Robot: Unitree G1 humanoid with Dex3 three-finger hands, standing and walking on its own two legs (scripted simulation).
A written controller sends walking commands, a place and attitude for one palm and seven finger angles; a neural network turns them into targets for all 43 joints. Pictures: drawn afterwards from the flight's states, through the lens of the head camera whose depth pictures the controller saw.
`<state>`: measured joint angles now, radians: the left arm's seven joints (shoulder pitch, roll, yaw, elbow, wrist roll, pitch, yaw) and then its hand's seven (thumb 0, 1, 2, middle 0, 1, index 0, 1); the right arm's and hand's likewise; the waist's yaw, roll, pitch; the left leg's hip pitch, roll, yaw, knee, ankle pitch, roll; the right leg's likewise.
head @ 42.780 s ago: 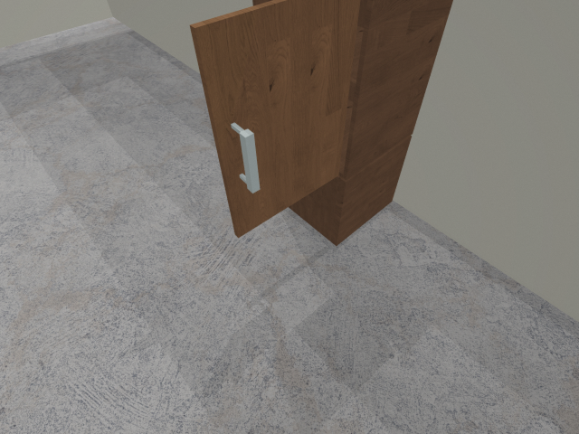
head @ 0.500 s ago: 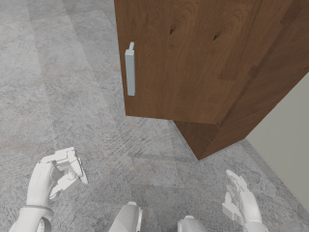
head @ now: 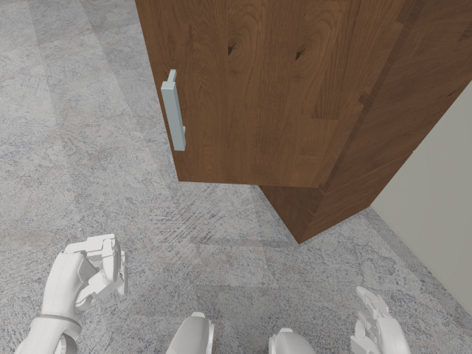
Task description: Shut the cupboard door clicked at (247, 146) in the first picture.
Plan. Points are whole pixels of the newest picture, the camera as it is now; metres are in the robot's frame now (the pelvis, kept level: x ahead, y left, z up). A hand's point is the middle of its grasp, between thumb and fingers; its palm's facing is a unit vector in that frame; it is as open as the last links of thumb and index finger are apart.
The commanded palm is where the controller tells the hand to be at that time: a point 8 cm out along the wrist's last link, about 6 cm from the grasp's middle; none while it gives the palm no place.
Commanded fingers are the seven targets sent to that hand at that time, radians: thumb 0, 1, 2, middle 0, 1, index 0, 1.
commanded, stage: raise the hand and make a fist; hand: left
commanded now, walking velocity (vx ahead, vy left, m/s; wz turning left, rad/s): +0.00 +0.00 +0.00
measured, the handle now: (176, 112) +0.56 +0.16 +0.06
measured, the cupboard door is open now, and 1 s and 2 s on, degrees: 60 60 60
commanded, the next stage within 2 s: bring the fist close to the handle in 0.18 s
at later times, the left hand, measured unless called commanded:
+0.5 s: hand (141, 248) +0.26 +0.16 +0.06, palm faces -0.02 -1.00 -0.04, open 3.1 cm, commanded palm +0.25 +0.22 +0.06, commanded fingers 0.00 0.90 0.90 -1.30 -1.50 -1.30 -1.50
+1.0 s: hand (171, 186) +0.38 +0.14 +0.06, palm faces -0.03 -1.00 -0.02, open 3.1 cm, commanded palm +0.37 +0.19 +0.06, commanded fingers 0.00 0.90 0.90 -1.30 -1.50 -1.30 -1.50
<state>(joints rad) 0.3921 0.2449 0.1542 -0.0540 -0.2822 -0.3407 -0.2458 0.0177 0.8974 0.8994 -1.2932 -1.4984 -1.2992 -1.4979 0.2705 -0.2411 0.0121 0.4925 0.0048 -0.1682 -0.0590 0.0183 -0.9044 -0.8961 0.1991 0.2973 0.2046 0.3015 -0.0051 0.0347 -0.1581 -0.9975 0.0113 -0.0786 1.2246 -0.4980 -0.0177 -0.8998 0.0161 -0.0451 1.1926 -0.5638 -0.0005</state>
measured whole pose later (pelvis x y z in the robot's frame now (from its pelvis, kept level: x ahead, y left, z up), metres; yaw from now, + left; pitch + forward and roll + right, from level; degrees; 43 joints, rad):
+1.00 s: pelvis +0.00 +0.00 +0.01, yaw -1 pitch +17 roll -2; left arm -0.26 0.20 0.12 0.46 -0.16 -0.36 -0.09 0.02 0.90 0.90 -1.30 -1.50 -1.30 -1.50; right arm 0.25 -0.24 0.01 0.59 0.00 -0.10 -0.04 0.02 -0.91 -0.90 0.20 0.30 0.20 0.30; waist -0.05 0.03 -0.15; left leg -1.00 0.01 -0.05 1.17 -0.48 -0.01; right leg -0.92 0.01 -0.01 1.16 -0.54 0.00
